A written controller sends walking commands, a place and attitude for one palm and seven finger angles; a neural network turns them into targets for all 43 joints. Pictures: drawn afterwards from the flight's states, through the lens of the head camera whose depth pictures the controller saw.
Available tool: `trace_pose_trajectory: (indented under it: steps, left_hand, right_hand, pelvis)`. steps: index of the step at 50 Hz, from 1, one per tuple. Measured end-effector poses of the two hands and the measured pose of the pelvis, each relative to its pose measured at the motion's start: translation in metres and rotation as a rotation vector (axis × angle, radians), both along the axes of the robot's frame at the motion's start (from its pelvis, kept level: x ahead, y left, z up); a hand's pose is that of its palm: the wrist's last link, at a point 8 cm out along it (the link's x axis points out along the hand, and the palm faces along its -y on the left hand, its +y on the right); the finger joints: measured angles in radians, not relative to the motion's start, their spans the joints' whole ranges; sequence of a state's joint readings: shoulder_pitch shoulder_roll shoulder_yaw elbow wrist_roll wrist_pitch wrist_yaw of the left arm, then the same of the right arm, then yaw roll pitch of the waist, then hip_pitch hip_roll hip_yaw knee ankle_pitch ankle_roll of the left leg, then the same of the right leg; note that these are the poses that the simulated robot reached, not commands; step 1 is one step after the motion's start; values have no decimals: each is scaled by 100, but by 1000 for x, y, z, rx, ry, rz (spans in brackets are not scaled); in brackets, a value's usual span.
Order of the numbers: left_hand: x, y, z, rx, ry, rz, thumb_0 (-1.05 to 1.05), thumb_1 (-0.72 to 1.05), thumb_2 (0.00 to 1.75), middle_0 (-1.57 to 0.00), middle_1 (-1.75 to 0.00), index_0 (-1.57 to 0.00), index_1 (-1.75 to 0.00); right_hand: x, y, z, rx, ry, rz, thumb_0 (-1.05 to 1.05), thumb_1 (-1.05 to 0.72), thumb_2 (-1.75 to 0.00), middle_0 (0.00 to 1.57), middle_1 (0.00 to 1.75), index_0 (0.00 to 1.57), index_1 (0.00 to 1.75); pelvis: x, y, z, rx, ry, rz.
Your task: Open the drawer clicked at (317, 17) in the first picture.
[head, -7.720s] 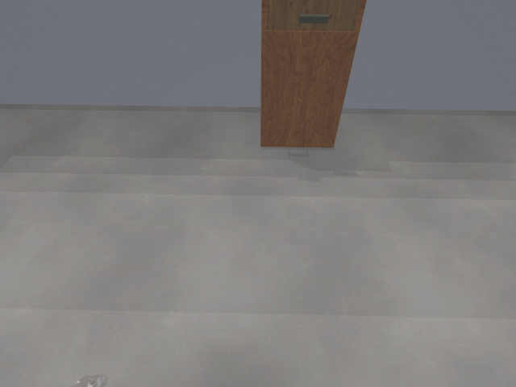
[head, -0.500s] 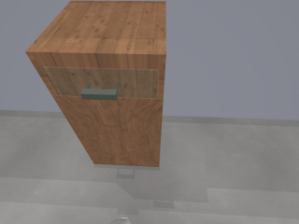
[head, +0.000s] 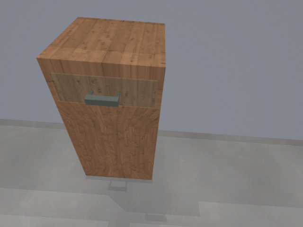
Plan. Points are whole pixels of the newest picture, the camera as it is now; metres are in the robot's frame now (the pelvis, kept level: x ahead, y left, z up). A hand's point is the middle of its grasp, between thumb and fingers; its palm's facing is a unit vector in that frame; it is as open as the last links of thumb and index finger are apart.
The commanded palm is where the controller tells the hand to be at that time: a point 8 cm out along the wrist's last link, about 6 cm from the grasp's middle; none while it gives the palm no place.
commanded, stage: look again from close up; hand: left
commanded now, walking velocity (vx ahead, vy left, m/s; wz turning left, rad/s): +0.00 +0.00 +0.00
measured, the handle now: (103, 96) +0.58 +0.21 +0.00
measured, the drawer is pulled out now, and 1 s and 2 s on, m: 0.00 0.00 0.00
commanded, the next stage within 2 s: shuffle to correct the standing spot in 0.62 s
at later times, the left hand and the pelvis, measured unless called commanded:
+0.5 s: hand out of the picture -0.07 +0.17 -0.18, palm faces +0.06 -0.99 -0.13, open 7.3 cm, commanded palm none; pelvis +0.00 +0.03 +0.00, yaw +0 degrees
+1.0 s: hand out of the picture -0.06 +0.18 -0.18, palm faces +0.08 -0.99 -0.12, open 7.3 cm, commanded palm none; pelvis +0.01 +0.04 +0.00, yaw -1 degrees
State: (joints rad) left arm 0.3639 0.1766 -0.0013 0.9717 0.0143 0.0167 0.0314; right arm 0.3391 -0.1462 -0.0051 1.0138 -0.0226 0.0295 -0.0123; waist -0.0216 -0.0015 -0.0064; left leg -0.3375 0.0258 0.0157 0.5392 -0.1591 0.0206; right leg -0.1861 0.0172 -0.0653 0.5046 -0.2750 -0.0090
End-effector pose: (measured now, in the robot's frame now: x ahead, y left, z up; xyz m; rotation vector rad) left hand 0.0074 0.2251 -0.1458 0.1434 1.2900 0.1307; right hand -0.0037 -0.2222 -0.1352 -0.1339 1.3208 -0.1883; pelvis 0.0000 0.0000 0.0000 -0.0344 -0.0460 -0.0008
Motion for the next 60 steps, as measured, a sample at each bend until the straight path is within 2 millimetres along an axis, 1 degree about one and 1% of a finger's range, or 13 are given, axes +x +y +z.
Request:
trace_pose_trajectory:
  steps: [5, 9, 13, 18, 24, 31, 40, 45, 48, 51, 53, 57, 60]
  left_hand:
    - [-27, -2, -3, -17, 70, 23, 0, 91, 90, -20, -30, -20, -30]
    - [-45, -3, -4, -31, 119, 39, 0, 91, 90, -20, -30, -20, -30]
    - [-60, -4, -4, -42, 154, 51, 0, 91, 90, -20, -30, -20, -30]
    - [-72, -4, -4, -53, 181, 62, 0, 91, 90, -20, -30, -20, -30]
    - [-78, -3, -2, -55, 191, 71, 0, 91, 90, -20, -30, -20, -30]
    - [-79, 0, -1, -49, 188, 67, 0, 91, 90, -20, -30, -20, -30]
    - [-74, 3, 2, -38, 176, 64, 0, 91, 90, -20, -30, -20, -30]
    - [-75, 3, 5, -45, 182, 81, 0, 91, 90, -20, -30, -20, -30]
    - [-77, 4, 1, -58, 199, 97, 0, 91, 90, -20, -30, -20, -30]
    - [-72, 9, -11, -75, 222, 91, 0, 91, 90, -20, -30, -20, -30]
    - [-60, 13, -17, -84, 222, 68, 0, 91, 90, -20, -30, -20, -30]
    - [-18, 21, -11, -81, 155, 9, 1, 91, 90, -20, -30, -20, -30]
    - [16, 25, -1, -64, 80, -15, 1, 92, 90, -20, -30, -20, -30]
  right_hand:
    - [-19, 15, -1, 19, 62, -14, 1, -91, -90, 20, 30, 20, 30]
    - [-27, 24, -2, 26, 90, -25, 1, -91, -90, 20, 30, 20, 30]
    - [-27, 30, -1, 28, 97, -29, 1, -91, -90, 20, 30, 20, 30]
    - [-20, 35, -1, 26, 80, -28, 1, -91, -90, 20, 30, 20, 30]
    - [-13, 33, -1, 13, 66, -22, 1, -92, -90, 20, 30, 20, 30]
    - [-9, 32, -1, 9, 47, -23, 1, -93, -90, 20, 30, 20, 30]
    - [-14, 35, -2, 23, 57, -27, 1, -92, -90, 20, 30, 20, 30]
    - [-18, 39, 0, 34, 75, -33, 1, -92, -90, 20, 30, 20, 30]
    - [-19, 41, -1, 25, 80, -42, 1, -91, -90, 20, 30, 20, 30]
    - [-22, 46, -5, 6, 71, -67, 1, -91, -90, 20, 30, 20, 30]
    - [-28, 52, -7, -3, 67, -87, 0, -91, -90, 20, 30, 20, 30]
    - [-42, 64, -1, 14, 105, -124, 0, -91, -90, 20, 30, 20, 30]
    - [-47, 71, 5, 30, 134, -131, 0, -91, -90, 20, 30, 20, 30]
  pelvis:
    - [-2, 6, 1, -2, 4, 0]
    - [-2, 11, 2, -2, 9, -1]
    - [-3, 16, 2, -1, 13, -2]
    - [-4, 21, 3, 0, 16, -3]
    - [-5, 26, 3, 3, 18, -5]
    - [-5, 29, 4, 6, 16, -9]
    - [-5, 28, 6, 9, 19, -9]
    - [-2, 28, 9, 12, 31, -13]
    - [1, 31, 5, 2, 32, -11]
    - [8, 38, -3, -11, 25, -11]
    - [12, 42, -6, -6, 18, -22]
    - [18, 46, 0, 11, 24, -45]
    - [24, 47, 8, 13, 35, -48]
